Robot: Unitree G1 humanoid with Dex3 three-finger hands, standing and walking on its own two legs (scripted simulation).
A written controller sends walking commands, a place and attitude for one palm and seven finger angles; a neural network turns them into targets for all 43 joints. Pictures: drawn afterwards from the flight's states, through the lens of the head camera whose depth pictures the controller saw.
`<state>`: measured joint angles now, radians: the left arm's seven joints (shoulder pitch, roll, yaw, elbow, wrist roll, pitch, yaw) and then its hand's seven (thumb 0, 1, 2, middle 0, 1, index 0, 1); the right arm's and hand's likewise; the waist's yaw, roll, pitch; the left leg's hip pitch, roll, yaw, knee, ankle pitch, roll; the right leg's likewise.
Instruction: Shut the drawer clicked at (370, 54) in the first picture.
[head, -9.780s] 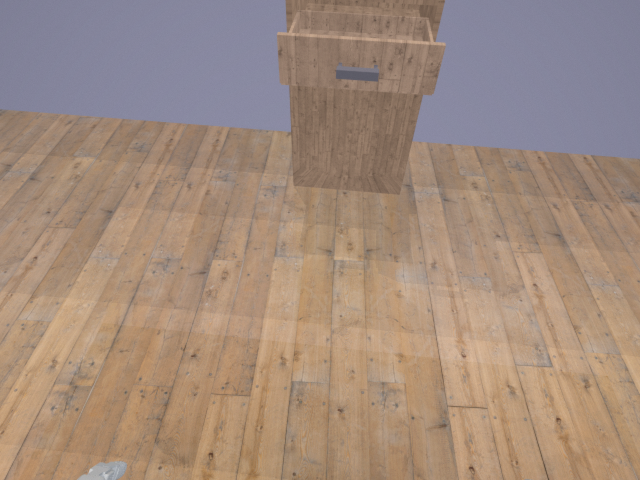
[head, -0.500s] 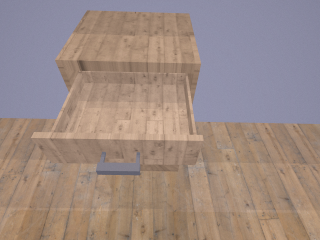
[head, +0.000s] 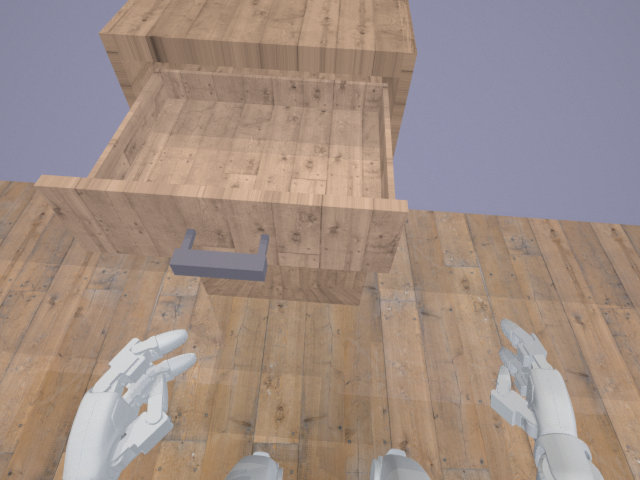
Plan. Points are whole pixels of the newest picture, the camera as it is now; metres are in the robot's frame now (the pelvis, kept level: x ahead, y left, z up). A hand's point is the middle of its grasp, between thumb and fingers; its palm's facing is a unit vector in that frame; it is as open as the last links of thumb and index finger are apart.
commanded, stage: raise the hand and make a fist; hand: left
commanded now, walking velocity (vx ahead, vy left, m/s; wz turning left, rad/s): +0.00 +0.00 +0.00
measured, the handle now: (223, 251) +0.38 +0.17 +0.05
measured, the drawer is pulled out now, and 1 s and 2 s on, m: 0.30 0.30 0.30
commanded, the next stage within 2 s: bring the fist close to the handle in 1.46 s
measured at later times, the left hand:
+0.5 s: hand (173, 368) +0.21 +0.17 +0.09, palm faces +0.04 -1.00 -0.04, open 3.4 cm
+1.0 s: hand (174, 366) +0.20 +0.15 +0.14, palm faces +0.04 -1.00 -0.02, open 3.2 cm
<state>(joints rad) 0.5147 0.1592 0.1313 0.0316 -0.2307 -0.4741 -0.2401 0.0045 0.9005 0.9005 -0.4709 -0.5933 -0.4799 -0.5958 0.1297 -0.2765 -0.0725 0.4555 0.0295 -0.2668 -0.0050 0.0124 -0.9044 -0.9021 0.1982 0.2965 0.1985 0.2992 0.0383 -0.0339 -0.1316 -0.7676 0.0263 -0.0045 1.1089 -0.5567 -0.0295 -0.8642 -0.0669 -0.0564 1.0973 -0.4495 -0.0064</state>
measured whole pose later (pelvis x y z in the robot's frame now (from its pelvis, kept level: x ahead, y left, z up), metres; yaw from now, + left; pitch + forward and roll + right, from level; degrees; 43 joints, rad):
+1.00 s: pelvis +0.03 +0.03 +0.03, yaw +1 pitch +8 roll -2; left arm 0.72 0.14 -0.08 -0.52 -0.12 -0.21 -0.06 0.01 0.90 0.90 -1.38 -1.58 -1.38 -1.58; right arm 0.26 -0.19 0.06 0.40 0.03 -0.19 0.00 0.01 -0.90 -0.90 0.20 0.30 0.20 0.30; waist 0.04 0.04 -0.12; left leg -0.57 0.02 -0.02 0.99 -0.56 0.01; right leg -0.64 -0.07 -0.08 0.93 -0.44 0.03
